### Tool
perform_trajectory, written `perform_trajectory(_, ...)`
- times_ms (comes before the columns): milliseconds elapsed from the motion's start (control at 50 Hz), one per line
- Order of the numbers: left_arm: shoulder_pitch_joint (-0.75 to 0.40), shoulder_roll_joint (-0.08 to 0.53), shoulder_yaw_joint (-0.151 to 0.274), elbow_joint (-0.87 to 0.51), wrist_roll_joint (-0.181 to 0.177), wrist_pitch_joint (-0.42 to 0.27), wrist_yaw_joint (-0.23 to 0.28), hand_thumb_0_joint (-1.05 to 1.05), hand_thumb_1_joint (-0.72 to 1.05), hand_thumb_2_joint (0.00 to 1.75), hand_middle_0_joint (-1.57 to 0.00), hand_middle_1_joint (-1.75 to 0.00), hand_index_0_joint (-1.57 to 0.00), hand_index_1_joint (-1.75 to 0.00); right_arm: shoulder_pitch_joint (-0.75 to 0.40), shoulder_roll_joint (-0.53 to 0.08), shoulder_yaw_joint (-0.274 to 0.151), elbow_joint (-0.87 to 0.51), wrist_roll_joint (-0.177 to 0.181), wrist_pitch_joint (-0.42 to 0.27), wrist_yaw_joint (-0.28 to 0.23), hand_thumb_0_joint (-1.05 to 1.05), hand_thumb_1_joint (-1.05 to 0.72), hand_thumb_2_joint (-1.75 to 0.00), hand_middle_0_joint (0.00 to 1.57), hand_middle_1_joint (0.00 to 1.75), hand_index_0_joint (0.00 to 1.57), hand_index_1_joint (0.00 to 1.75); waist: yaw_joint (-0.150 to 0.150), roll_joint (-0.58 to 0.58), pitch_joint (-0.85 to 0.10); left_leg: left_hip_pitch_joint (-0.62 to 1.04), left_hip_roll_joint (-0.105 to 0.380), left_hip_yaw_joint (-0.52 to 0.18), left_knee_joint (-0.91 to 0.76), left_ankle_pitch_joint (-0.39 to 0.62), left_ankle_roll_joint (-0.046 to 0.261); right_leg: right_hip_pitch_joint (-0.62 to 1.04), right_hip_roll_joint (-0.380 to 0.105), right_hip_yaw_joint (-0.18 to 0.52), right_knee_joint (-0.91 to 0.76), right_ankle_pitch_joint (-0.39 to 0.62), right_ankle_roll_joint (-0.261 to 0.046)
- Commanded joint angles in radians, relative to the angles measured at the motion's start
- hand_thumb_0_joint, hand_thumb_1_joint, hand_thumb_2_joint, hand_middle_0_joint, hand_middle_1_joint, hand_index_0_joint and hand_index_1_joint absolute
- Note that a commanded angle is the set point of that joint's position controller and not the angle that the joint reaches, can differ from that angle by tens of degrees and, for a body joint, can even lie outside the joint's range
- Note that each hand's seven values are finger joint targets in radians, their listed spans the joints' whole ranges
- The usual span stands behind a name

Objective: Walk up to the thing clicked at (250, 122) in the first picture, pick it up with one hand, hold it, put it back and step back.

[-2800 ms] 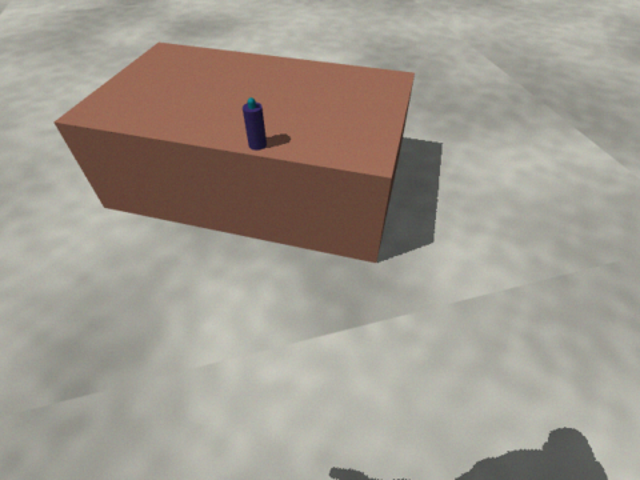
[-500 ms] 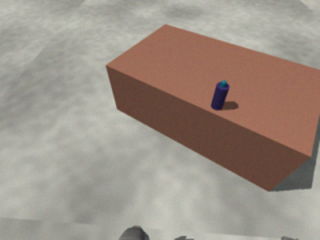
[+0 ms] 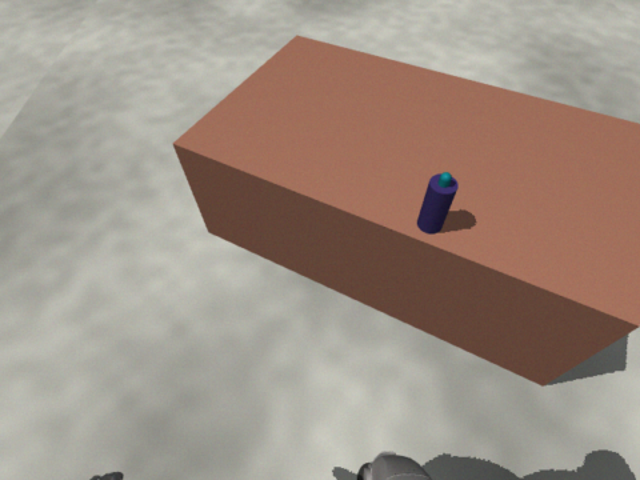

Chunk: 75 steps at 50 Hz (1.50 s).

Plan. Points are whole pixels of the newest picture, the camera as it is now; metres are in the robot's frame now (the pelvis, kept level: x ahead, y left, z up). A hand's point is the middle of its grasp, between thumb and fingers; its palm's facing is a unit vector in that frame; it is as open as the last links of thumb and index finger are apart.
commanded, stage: walk up
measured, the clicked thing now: (437, 201) +0.71 -0.26 -0.22
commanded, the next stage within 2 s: stand in 2.00 s
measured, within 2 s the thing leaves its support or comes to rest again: neither
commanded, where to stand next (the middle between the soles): +0.08 -0.03 m, yaw -1 degrees
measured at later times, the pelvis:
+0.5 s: pelvis -0.01 -0.01 +0.00, yaw -2 degrees
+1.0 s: pelvis +0.01 -0.01 +0.02, yaw -1 degrees
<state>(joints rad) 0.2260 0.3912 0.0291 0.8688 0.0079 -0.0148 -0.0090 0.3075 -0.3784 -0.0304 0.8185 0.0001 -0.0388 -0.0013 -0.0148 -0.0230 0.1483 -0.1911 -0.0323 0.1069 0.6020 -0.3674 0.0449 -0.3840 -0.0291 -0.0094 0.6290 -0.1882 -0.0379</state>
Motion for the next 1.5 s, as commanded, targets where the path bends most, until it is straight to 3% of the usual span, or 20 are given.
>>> perform_trajectory(0,0.1,0.261,0.077,-0.028,0.01,-0.034,0.018,0.0,0.9,0.9,-0.2,-0.3,-0.2,-0.3,-0.004,-0.172,-0.048,-0.076,0.033,-0.017,-0.022,0.0,-0.9,-0.9,0.2,0.3,0.2,0.3,0.063,-0.164,-0.283,-0.11,0.106,-0.085,0.275,0.332,-0.005,0.358,-0.187,0.252,-0.186,0.51,-0.131)
perform_trajectory(20,0.058,0.252,0.07,-0.045,-0.003,-0.031,0.018,0.0,0.9,0.9,-0.2,-0.3,-0.2,-0.3,0.04,-0.147,-0.035,-0.058,0.027,-0.005,-0.026,0.0,-0.9,-0.9,0.2,0.3,0.2,0.3,0.042,-0.199,-0.291,-0.174,0.016,-0.096,0.328,-0.17,-0.035,0.357,-0.316,0.42,-0.207,0.525,-0.24)
perform_trajectory(40,0.003,0.264,0.065,-0.059,0.0,-0.023,0.019,0.0,0.9,0.9,-0.2,-0.3,-0.2,-0.3,0.031,-0.182,-0.044,-0.032,0.015,0.007,-0.037,0.0,-0.9,-0.9,0.2,0.3,0.2,0.3,0.038,-0.191,-0.26,-0.145,0.037,-0.114,0.288,-0.316,-0.024,0.271,-0.35,0.475,-0.2,0.399,-0.278)
perform_trajectory(120,-0.062,0.205,0.053,-0.059,0.011,-0.005,0.021,0.0,0.9,0.9,-0.2,-0.3,-0.2,-0.3,-0.009,-0.196,-0.042,0.036,0.014,0.015,-0.024,0.0,-0.9,-0.9,0.2,0.3,0.2,0.3,0.025,-0.163,-0.227,-0.153,0.02,-0.109,0.225,-0.182,-0.033,0.229,-0.19,0.281,-0.229,0.203,-0.16)
perform_trajectory(180,-0.08,0.224,0.062,-0.061,0.019,0.012,0.014,0.0,0.9,0.9,-0.2,-0.3,-0.2,-0.3,-0.005,-0.192,-0.035,0.067,0.006,0.005,-0.033,0.0,-0.9,-0.9,0.2,0.3,0.2,0.3,0.031,-0.151,-0.235,-0.117,0.01,-0.079,0.07,-0.059,-0.045,0.225,-0.159,0.235,-0.193,0.228,-0.154)
perform_trajectory(220,-0.137,0.22,0.065,-0.071,0.011,0.032,0.005,0.0,0.9,0.9,-0.2,-0.3,-0.2,-0.3,0.031,-0.185,-0.04,0.104,-0.005,-0.005,-0.039,0.0,-0.9,-0.9,0.2,0.3,0.2,0.3,0.0,-0.137,-0.23,-0.023,0.006,-0.054,-0.096,0.102,-0.044,0.155,-0.141,0.185,-0.152,0.121,-0.124)
perform_trajectory(260,-0.138,0.176,0.052,-0.075,0.003,0.046,-0.006,0.0,0.9,0.9,-0.2,-0.3,-0.2,-0.3,0.003,-0.232,-0.054,0.103,-0.024,-0.014,-0.046,0.0,-0.9,-0.9,0.2,0.3,0.2,0.3,0.008,-0.037,-0.183,0.028,0.113,-0.221,-0.185,0.13,-0.001,0.007,-0.094,0.164,-0.108,-0.038,-0.055)
perform_trajectory(300,-0.126,0.186,0.064,-0.043,0.006,0.059,-0.011,0.0,0.9,0.9,-0.2,-0.3,-0.2,-0.3,-0.14,-0.331,-0.076,0.063,-0.03,-0.021,-0.046,0.0,-0.9,-0.9,0.2,0.3,0.2,0.3,0.032,0.15,-0.084,-0.181,0.386,-0.536,-0.371,-0.138,0.156,0.009,0.018,0.062,0.133,-0.265,0.016)
perform_trajectory(320,-0.112,0.216,0.081,-0.027,0.009,0.063,-0.011,0.0,0.9,0.9,-0.2,-0.3,-0.2,-0.3,-0.187,-0.341,-0.082,0.053,-0.03,-0.021,-0.044,0.0,-0.9,-0.9,0.2,0.3,0.2,0.3,0.036,0.14,-0.032,-0.294,0.428,-0.545,-0.381,-0.154,0.204,0.065,-0.013,0.097,0.231,-0.277,0.019)
perform_trajectory(400,-0.097,0.18,0.08,-0.01,0.003,0.049,-0.029,0.0,0.9,0.9,-0.2,-0.3,-0.2,-0.3,-0.168,-0.279,-0.065,0.063,-0.036,-0.038,-0.04,0.0,-0.9,-0.9,0.2,0.3,0.2,0.3,0.044,0.175,-0.083,-0.111,0.291,-0.324,-0.239,0.239,0.131,0.029,-0.007,0.074,0.14,-0.244,0.005)
perform_trajectory(480,-0.067,0.15,0.064,0.047,0.01,0.014,-0.019,0.0,0.9,0.9,-0.2,-0.3,-0.2,-0.3,-0.173,-0.239,-0.043,0.071,-0.025,-0.018,-0.019,0.0,-0.9,-0.9,0.2,0.3,0.2,0.3,0.051,0.161,-0.179,-0.084,0.173,-0.188,-0.088,0.228,0.034,0.258,0.01,0.041,-0.231,-0.06,-0.006)
perform_trajectory(520,-0.055,0.222,0.07,0.062,0.021,-0.009,-0.002,0.0,0.9,0.9,-0.2,-0.3,-0.2,-0.3,-0.145,-0.191,-0.026,0.065,-0.006,-0.011,-0.017,0.0,-0.9,-0.9,0.2,0.3,0.2,0.3,0.037,0.003,-0.227,-0.185,0.092,-0.134,0.036,0.159,-0.031,0.347,-0.141,0.268,-0.236,0.102,-0.066)
perform_trajectory(540,-0.116,0.263,0.068,0.058,0.012,-0.008,-0.003,0.0,0.9,0.9,-0.2,-0.3,-0.2,-0.3,-0.132,-0.186,-0.023,0.083,-0.008,-0.005,-0.019,0.0,-0.9,-0.9,0.2,0.3,0.2,0.3,0.009,-0.048,-0.197,-0.139,0.064,-0.111,0.024,-0.048,-0.038,0.219,-0.224,0.343,-0.275,-0.082,-0.124)
perform_trajectory(580,-0.194,0.243,0.053,0.041,0.011,0.002,-0.01,0.0,0.9,0.9,-0.2,-0.3,-0.2,-0.3,-0.1,-0.212,-0.037,0.126,-0.014,-0.006,-0.013,0.0,-0.9,-0.9,0.2,0.3,0.2,0.3,-0.024,-0.061,-0.13,0.035,0.072,-0.136,-0.037,-0.057,-0.027,-0.001,-0.199,0.29,-0.308,-0.3,-0.093)
perform_trajectory(620,-0.187,0.198,0.038,0.055,0.002,0.006,-0.012,0.0,0.9,0.9,-0.2,-0.3,-0.2,-0.3,-0.132,-0.245,-0.039,0.132,-0.011,-0.015,-0.007,0.0,-0.9,-0.9,0.2,0.3,0.2,0.3,-0.013,0.0,-0.115,0.018,0.132,-0.238,-0.197,0.009,0.005,0.013,-0.081,0.147,-0.247,-0.285,-0.011)
perform_trajectory(640,-0.168,0.197,0.039,0.075,0.001,0.005,-0.013,0.0,0.9,0.9,-0.2,-0.3,-0.2,-0.3,-0.151,-0.243,-0.038,0.134,-0.011,-0.015,-0.006,0.0,-0.9,-0.9,0.2,0.3,0.2,0.3,0.007,-0.011,-0.106,-0.016,0.154,-0.272,-0.228,-0.031,0.018,0.043,-0.056,0.12,-0.23,-0.275,-0.003)
perform_trajectory(680,-0.128,0.205,0.041,0.102,0.004,0.001,-0.017,0.0,0.9,0.9,-0.2,-0.3,-0.2,-0.3,-0.18,-0.239,-0.028,0.135,-0.014,-0.016,-0.005,0.0,-0.9,-0.9,0.2,0.3,0.2,0.3,0.027,-0.044,-0.116,-0.05,0.144,-0.255,-0.221,-0.079,0.019,0.102,-0.063,0.14,-0.271,-0.27,-0.01)
perform_trajectory(740,-0.155,0.209,0.043,0.114,0.002,-0.01,-0.012,0.0,0.9,0.9,-0.2,-0.3,-0.2,-0.3,-0.152,-0.217,-0.016,0.165,-0.01,-0.018,-0.003,0.0,-0.9,-0.9,0.2,0.3,0.2,0.3,0.011,-0.064,-0.115,-0.015,0.103,-0.188,-0.192,0.081,-0.01,0.125,-0.102,0.174,-0.314,-0.207,-0.017)
perform_trajectory(1000,-0.16,0.171,0.03,0.169,-0.011,-0.006,0.003,0.0,0.9,0.9,-0.2,-0.3,-0.2,-0.3,-0.197,-0.211,-0.02,0.213,-0.005,-0.024,-0.018,0.0,-0.9,-0.9,0.2,0.3,0.2,0.3,0.024,0.027,-0.229,0.059,0.155,-0.193,-0.232,0.456,-0.011,0.302,-0.089,0.062,-0.239,0.216,0.006)
perform_trajectory(1480,-0.193,0.168,0.027,0.201,-0.001,-0.004,0.003,0.0,0.9,0.9,-0.2,-0.3,-0.2,-0.3,-0.251,-0.199,-0.016,0.236,-0.01,-0.009,-0.009,0.0,-0.9,-0.9,0.2,0.3,0.2,0.3,0.018,0.029,-0.177,0.058,0.14,-0.188,-0.302,0.29,-0.022,0.286,-0.082,0.067,-0.314,0.101,0.021)
